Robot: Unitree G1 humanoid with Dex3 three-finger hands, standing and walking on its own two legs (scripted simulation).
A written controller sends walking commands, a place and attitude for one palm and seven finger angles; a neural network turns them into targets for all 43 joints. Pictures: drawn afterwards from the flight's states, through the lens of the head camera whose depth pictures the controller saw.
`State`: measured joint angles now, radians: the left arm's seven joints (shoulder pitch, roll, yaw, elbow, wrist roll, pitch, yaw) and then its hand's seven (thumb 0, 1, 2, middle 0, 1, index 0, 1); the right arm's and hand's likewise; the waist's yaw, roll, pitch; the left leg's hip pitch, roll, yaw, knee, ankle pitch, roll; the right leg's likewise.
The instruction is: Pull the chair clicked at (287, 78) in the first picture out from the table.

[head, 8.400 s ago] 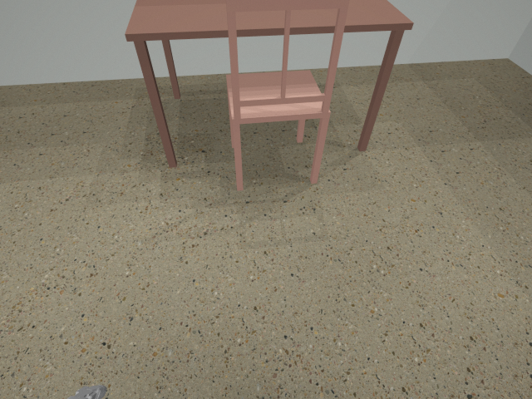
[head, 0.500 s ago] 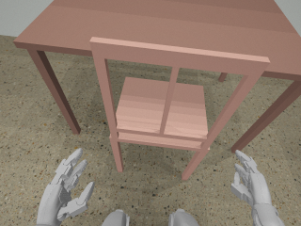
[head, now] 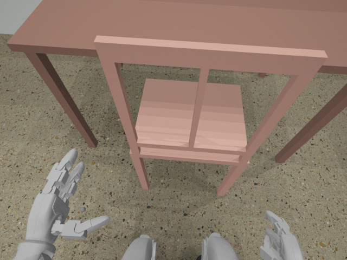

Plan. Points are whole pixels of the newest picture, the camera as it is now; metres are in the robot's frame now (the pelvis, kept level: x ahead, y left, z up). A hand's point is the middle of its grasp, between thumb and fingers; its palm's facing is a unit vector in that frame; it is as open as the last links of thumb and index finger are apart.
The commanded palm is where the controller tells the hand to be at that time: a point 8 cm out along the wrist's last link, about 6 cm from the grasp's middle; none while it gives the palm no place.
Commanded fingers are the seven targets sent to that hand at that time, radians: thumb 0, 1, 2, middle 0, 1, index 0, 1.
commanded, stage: raise the hand toward the chair's back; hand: left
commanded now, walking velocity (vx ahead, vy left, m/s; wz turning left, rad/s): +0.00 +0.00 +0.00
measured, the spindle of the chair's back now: (196, 115) +0.47 -0.03 +0.02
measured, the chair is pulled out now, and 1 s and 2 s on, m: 0.00 0.00 0.00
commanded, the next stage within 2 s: aim the fingers beside a spindle in 1.16 s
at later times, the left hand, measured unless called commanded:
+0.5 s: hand (70, 197) +0.23 +0.22 +0.05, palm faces -0.01 -1.00 -0.05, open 16.8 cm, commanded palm +0.22 +0.27 +0.06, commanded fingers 0.00 -0.50 0.30 -0.06 -0.08 -0.06 -0.08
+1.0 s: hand (73, 188) +0.25 +0.21 +0.05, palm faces -0.02 -1.00 -0.06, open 16.9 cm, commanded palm +0.23 +0.27 +0.06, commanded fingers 0.00 -0.50 0.30 -0.06 -0.08 -0.06 -0.08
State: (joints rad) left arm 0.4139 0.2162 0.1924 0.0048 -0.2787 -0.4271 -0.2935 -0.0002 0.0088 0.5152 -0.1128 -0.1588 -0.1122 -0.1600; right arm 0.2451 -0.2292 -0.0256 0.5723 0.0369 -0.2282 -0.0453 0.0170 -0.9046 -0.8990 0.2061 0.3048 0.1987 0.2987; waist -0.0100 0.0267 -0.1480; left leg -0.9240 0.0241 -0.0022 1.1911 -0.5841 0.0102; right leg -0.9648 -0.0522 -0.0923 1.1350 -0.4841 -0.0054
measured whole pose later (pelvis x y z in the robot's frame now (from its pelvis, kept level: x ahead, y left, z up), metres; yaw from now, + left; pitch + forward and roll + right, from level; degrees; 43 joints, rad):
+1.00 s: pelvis +0.01 +0.01 +0.02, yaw +0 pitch +17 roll -2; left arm 0.30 0.27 0.24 0.08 -0.29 -0.39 -0.33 -0.02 -0.50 0.30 -0.06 -0.08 -0.06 -0.08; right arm 0.25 -0.26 -0.01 0.53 0.03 -0.22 -0.04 0.01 -0.91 -0.90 0.20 0.30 0.20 0.30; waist -0.02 0.02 -0.14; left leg -0.85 0.02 -0.01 1.11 -0.56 0.02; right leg -0.88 -0.05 -0.10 1.04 -0.46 0.01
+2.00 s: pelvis +0.00 +0.01 +0.00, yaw +0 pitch +20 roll -2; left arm 0.12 0.22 0.14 0.18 -0.23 -0.42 -0.25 -0.02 -0.50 0.30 -0.06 -0.08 -0.06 -0.08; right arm 0.22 -0.25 0.01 0.53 0.02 -0.18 -0.03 0.01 -0.91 -0.90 0.21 0.30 0.20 0.30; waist -0.02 0.03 -0.15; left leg -0.97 0.01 0.00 1.20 -0.59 0.02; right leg -1.01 -0.06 -0.09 1.15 -0.48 0.00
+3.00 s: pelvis +0.00 +0.00 -0.02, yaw +0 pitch +23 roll -1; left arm -0.05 0.19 0.10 0.35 -0.18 -0.47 -0.15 -0.02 -0.50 0.30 -0.06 -0.08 -0.06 -0.08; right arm 0.21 -0.25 0.00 0.55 0.01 -0.09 0.00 0.01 -0.91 -0.90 0.20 0.30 0.20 0.30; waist -0.03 0.03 -0.16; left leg -1.06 0.02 0.00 1.27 -0.60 0.01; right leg -1.11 -0.06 -0.08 1.22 -0.51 -0.01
